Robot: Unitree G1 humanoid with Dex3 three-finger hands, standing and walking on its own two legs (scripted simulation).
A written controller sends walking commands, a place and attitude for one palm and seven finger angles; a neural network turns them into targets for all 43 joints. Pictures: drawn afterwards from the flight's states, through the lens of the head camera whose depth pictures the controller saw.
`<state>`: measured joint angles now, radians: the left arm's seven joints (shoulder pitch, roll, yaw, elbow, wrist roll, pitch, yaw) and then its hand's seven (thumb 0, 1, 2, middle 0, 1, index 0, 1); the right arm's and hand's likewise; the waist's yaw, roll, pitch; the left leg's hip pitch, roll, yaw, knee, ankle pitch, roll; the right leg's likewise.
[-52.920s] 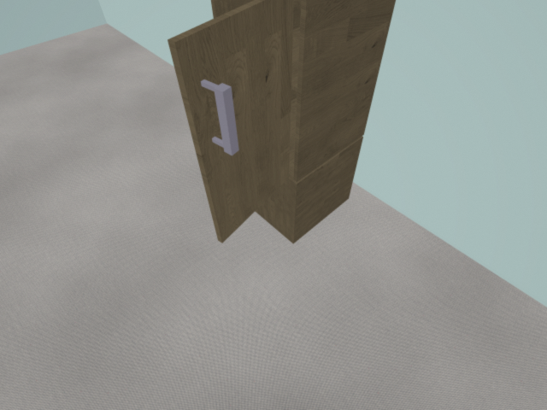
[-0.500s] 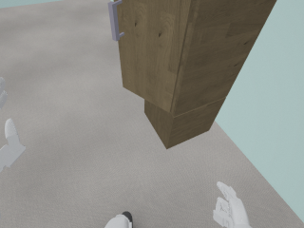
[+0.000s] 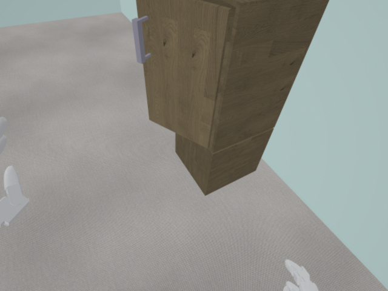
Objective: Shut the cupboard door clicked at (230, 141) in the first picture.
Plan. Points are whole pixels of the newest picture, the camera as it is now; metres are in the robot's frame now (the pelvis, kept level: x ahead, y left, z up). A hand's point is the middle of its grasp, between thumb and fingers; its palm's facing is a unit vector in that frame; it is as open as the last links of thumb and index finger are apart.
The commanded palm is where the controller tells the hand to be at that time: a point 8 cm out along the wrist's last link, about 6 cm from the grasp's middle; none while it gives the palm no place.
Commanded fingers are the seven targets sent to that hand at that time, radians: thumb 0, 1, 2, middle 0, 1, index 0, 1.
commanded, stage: stop stepping back and stand still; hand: left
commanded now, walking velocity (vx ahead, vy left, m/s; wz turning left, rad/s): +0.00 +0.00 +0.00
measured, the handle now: (143, 40) +0.91 +0.21 +0.09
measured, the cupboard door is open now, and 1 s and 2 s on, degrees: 28 28 28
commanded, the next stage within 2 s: let the arm hang, fingers relaxed in 0.10 s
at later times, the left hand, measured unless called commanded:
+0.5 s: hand out of the picture +0.06 +0.17 -0.18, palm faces +0.00 -0.99 -0.16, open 7.2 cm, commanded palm none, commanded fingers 0.00 0.90 0.90 -0.20 -0.30 -0.20 -0.30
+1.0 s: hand out of the picture -0.01 +0.22 -0.16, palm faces +0.00 -0.95 -0.30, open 7.4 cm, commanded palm none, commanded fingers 0.00 0.90 0.90 -0.20 -0.30 -0.20 -0.30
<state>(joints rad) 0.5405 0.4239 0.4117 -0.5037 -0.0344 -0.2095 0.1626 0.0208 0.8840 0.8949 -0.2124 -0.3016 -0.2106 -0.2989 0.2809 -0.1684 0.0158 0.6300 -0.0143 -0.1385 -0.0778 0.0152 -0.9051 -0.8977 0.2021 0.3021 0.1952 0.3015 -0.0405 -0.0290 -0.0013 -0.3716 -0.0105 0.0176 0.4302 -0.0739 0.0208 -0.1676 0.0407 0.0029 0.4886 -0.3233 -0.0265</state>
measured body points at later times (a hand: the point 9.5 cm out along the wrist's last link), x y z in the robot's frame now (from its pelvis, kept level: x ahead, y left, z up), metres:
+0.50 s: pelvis +0.01 +0.00 -0.01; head +0.02 +0.03 +0.43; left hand +0.06 +0.22 -0.17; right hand +0.10 -0.28 -0.12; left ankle +0.10 +0.10 -0.74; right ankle -0.04 -0.11 -0.74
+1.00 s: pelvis +0.02 +0.00 +0.00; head +0.00 -0.01 +0.45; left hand +0.00 +0.27 -0.14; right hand +0.04 -0.24 -0.16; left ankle +0.10 +0.10 -0.74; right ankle -0.04 -0.11 -0.74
